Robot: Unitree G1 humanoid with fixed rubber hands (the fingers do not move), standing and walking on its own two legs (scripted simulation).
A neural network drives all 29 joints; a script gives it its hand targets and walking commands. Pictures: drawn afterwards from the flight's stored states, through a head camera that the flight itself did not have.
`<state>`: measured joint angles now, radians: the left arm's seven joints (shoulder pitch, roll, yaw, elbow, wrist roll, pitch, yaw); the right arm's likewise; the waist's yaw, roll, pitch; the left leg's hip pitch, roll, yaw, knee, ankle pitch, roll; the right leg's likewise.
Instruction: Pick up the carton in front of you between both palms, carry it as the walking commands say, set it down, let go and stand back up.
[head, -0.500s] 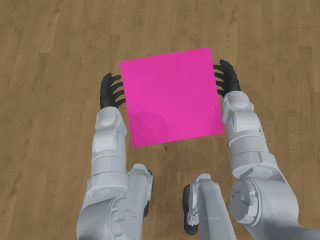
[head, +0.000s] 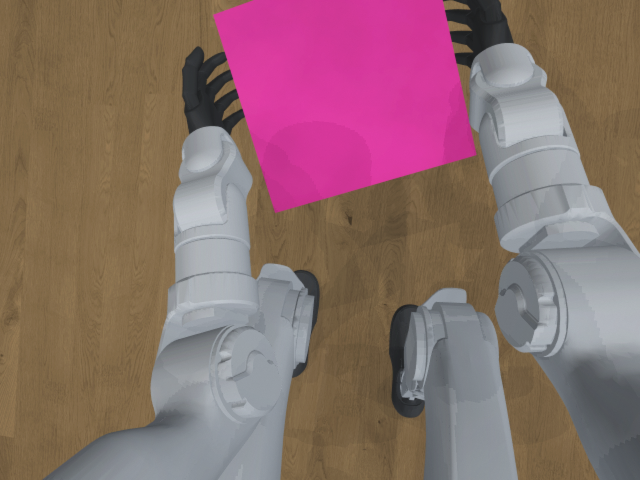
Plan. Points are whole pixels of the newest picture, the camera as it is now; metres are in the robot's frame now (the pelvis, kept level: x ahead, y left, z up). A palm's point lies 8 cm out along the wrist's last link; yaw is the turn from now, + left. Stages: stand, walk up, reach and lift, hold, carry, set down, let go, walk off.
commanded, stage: set down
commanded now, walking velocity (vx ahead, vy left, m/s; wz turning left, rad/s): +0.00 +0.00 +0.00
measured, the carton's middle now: (346, 104) +0.53 +0.05 -0.22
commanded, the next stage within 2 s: none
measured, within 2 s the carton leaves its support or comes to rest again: rests again in 1.08 s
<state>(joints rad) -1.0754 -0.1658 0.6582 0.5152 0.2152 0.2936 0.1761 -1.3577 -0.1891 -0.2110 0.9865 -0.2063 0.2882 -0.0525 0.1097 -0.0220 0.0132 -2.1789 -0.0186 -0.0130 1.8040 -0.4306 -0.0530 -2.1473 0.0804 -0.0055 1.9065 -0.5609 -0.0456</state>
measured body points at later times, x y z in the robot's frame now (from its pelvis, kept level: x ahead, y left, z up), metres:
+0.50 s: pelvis +0.01 -0.01 -0.06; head +0.37 -0.04 +0.20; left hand +0.51 +0.21 -0.20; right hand +0.60 -0.08 -0.23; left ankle +0.14 +0.13 -0.42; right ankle +0.09 -0.09 -0.42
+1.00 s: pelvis +0.00 -0.01 -0.07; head +0.37 -0.04 +0.18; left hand +0.52 +0.22 -0.22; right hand +0.60 -0.07 -0.24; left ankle +0.14 +0.13 -0.42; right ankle +0.09 -0.09 -0.42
